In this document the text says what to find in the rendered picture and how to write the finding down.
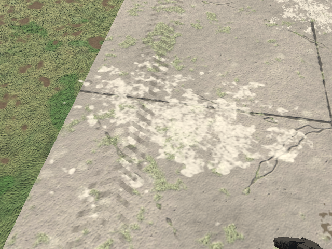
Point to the right robot hand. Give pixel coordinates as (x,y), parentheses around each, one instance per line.
(295,243)

